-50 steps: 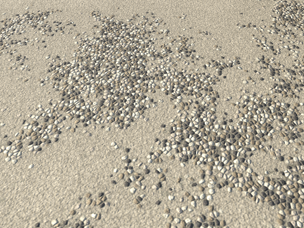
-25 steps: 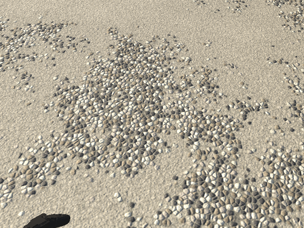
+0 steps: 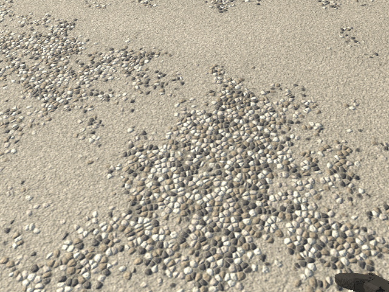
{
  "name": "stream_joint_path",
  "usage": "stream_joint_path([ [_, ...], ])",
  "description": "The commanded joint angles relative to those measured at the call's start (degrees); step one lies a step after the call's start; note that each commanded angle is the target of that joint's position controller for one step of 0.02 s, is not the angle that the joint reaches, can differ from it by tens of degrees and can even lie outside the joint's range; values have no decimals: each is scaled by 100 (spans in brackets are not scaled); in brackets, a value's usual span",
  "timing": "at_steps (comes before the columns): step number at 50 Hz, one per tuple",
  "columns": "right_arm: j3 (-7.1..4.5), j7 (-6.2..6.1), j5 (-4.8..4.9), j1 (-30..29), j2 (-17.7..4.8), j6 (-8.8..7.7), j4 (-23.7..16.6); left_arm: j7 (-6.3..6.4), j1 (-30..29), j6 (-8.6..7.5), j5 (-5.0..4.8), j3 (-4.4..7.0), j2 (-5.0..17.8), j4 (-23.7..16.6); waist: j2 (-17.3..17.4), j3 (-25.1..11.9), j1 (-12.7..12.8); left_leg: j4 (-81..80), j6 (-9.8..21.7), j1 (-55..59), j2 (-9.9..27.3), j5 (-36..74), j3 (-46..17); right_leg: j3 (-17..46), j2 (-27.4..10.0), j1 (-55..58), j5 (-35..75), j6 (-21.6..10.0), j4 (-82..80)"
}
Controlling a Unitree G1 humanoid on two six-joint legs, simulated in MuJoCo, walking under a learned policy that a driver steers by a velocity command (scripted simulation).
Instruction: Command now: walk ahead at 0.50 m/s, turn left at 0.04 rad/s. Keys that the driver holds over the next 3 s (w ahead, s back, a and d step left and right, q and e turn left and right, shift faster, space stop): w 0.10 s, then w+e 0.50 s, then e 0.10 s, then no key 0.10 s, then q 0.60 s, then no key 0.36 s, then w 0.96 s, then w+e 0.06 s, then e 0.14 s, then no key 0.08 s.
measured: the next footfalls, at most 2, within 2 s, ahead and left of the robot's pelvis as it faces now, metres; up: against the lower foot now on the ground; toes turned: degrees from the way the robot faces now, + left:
left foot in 0.10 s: +0.23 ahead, +0.13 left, +0.00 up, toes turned +1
right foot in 0.62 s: +0.49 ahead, -0.15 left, +0.00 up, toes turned -17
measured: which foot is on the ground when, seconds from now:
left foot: up 0.00-0.08, down 0.10-0.62, up 0.64-1.00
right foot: down 0.00-0.12, up 0.14-0.60, down 0.62-1.00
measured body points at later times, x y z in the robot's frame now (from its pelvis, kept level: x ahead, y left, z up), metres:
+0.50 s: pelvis +0.27 +0.02 +0.00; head +0.29 +0.02 +0.45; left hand +0.48 +0.25 -0.10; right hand +0.27 -0.26 -0.13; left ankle +0.19 +0.13 -0.74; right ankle +0.43 -0.15 -0.69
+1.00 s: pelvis +0.48 -0.07 +0.00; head +0.51 -0.09 +0.45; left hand +0.70 +0.14 -0.10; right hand +0.52 -0.36 -0.12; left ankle +0.65 +0.05 -0.70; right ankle +0.45 -0.13 -0.74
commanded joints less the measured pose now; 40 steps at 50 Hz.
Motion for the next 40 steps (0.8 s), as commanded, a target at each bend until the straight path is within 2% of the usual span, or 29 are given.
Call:
stream_joint_path([
  [1,-107,91,27,-668,-409,-146,-625,54,170,41,-26,249,1042,-136,-677,257,-126,-350,176,38,-158,-278,107,858,-1687,172,2424,-777,-48],
  [3,-200,92,-2,-195,-603,-159,-528,85,34,94,-24,282,1156,-132,-772,-44,-484,-568,373,875,-373,-557,281,737,-1640,295,3722,-635,566],
  [4,-321,52,-29,540,-819,-152,-309,96,-38,113,-17,259,1113,-153,-690,-522,-873,-714,547,1973,-482,-387,396,514,-1398,98,4388,-506,1402],
  [5,-435,-14,-87,1533,-1145,-129,-104,107,-114,89,76,168,920,-285,-458,-1299,-1296,-408,870,3660,164,-79,-225,321,-1152,-839,3594,-319,2760],
  [6,-567,-51,-180,2070,-1717,-88,-27,70,539,-31,115,-49,254,-428,934,-2161,-1159,-563,1766,5949,1710,-691,-2733,14,-221,-3249,599,110,5067],
  [7,-461,-54,-105,2237,-1246,-44,20,27,466,-144,27,-2,525,-307,1066,-2479,-1306,-1248,1928,6025,1999,-1350,-3920,769,-110,-4003,-1664,105,5852],
  [8,-364,-74,-80,1879,-998,-34,32,1,-68,-176,-141,139,947,-443,637,-1439,-1287,-1392,1624,5229,1793,-1572,-3028,803,-416,-4439,-1356,73,6133],
  [9,-312,-81,-78,1498,-850,-33,12,4,-428,-172,-153,137,916,-529,315,-874,-1122,-1563,1422,4381,1532,-1379,-2254,637,-690,-4361,-842,74,5895],
  [10,-260,-56,-101,1179,-680,-51,36,20,-606,-130,-80,150,834,-555,154,-439,-945,-1818,1311,3645,1288,-1133,-1737,560,-845,-4196,-514,113,5550],
  [11,-225,-37,-137,959,-547,-105,45,41,-514,-42,-44,182,765,-511,285,-237,-738,-2064,1205,3111,1097,-923,-1312,602,-996,-3858,-237,143,5315],
  [12,-238,-22,-152,832,-532,-154,85,49,-342,48,-51,166,624,-449,385,-176,-602,-2278,1194,2748,1031,-809,-1053,600,-1029,-3559,-61,190,5246],
  [13,-258,-14,-154,790,-541,-209,143,58,-259,119,-52,151,490,-412,346,-127,-532,-2422,1230,2538,1025,-563,-820,595,-1035,-3458,55,238,5203],
  [15,-304,-34,-182,771,-634,-274,267,85,-407,193,-35,166,431,-490,227,25,-478,-2593,1245,2431,1034,-158,-379,698,-1044,-3671,458,312,4968],
  [17,-335,-83,-196,856,-699,-281,397,73,-684,189,-10,175,403,-593,128,98,-531,-2629,1200,2612,999,180,12,769,-1028,-3932,1071,341,4449],
  [21,-375,-168,-146,975,-861,-227,549,-78,-1410,118,10,112,249,-810,17,263,-788,-2693,988,2798,866,288,728,351,-935,-3709,2156,257,3049],
  [24,-430,-203,-74,1290,-1002,-126,737,-177,-1953,121,3,80,211,-1088,-65,444,-1000,-2581,946,3403,1088,343,891,174,-903,-3917,2050,127,2496],
  [26,-469,-216,-12,1394,-1075,-29,830,-239,-2168,132,1,95,261,-1272,-39,490,-1027,-2344,872,3888,1232,651,972,46,-854,-4073,1617,-2,2291],
  [27,-488,-227,15,1394,-1120,22,855,-269,-2201,138,3,112,296,-1347,1,466,-989,-2147,818,4068,1280,1072,1033,-62,-785,-4025,1329,-83,2223],
  [29,-535,-273,39,1282,-1284,111,830,-299,-1937,165,8,208,466,-1406,208,142,-743,-1379,674,4238,1267,2943,1210,-423,-434,-3374,707,-299,2211],
  [30,-546,-299,43,1215,-1337,165,810,-292,-1417,181,1,315,641,-1316,260,-194,-429,-575,581,4164,1180,3727,1317,-584,-183,-2650,522,-441,2164],
  [31,-507,-333,51,1112,-1270,204,758,-233,-497,186,9,501,959,-1089,113,-639,71,724,354,3657,896,3733,1478,-581,78,-1337,978,-640,1736],
  [32,-389,-347,-105,1252,-992,146,597,-96,201,235,36,676,1536,-983,-765,-1232,242,2610,12,2147,535,1510,1475,857,-826,419,2184,-1023,1697],
  [33,-158,-254,-256,1827,-304,-13,340,-82,-188,188,106,677,1987,-1166,-1864,-1941,-503,4528,-370,-64,-773,-3864,644,4038,-2281,1983,2676,-2230,1159],
  [34,-252,-178,-58,1284,-879,-164,396,-115,-52,148,95,563,1500,-1298,-945,-2403,15,4929,-281,-389,-553,-3871,-393,4066,-2321,2087,3146,-2186,899],
  [35,-271,-162,91,859,-961,-214,227,-123,-327,102,87,486,1251,-1292,-754,-1645,-45,4755,-185,-679,-320,-3413,-343,3077,-2120,1503,3789,-1954,952],
  [36,-256,-210,20,819,-904,-215,303,-107,-637,97,13,428,1018,-1288,-256,-1082,-269,4265,-164,-606,-40,-2949,-249,2328,-1823,696,4017,-1652,954],
  [37,-294,-260,-89,788,-952,-168,347,-73,-946,120,5,379,842,-1344,-216,-765,-437,3878,-192,-341,120,-2661,-184,1943,-1654,-27,4081,-1480,827],
  [38,-325,-268,-87,881,-987,-75,368,-46,-1138,141,80,324,737,-1420,-337,-680,-623,3745,-206,94,192,-2507,-198,1708,-1529,-606,4258,-1423,652],
  [40,-297,-292,-103,1135,-797,78,440,-28,-1238,115,162,331,812,-1380,-454,-702,-797,3405,-319,486,132,-2235,-95,1373,-1431,-1138,4823,-1439,485],
])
